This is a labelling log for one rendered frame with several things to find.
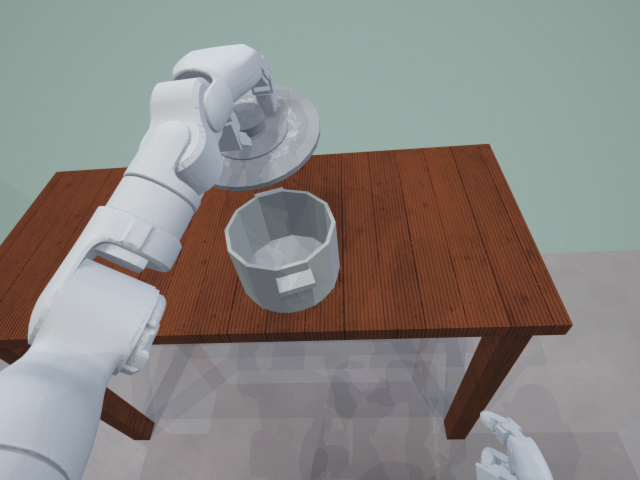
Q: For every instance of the table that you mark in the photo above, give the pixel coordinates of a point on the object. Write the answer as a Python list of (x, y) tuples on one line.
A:
[(431, 242)]

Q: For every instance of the left robot hand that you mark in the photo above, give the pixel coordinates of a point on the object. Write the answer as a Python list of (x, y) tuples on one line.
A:
[(242, 68)]

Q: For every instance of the right robot hand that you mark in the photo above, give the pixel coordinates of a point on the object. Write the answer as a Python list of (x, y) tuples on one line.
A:
[(524, 461)]

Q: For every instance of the left robot upper arm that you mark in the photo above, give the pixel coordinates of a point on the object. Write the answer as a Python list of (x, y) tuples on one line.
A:
[(103, 322)]

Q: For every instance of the lid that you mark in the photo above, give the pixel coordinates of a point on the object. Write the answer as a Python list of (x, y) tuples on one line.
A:
[(286, 143)]

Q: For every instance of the robot left forearm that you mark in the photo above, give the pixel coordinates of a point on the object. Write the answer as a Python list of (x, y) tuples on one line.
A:
[(177, 162)]

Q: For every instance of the pot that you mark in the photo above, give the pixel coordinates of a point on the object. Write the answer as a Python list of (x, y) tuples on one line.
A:
[(283, 245)]

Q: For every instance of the knob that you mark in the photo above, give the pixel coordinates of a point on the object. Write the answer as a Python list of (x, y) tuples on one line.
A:
[(251, 118)]

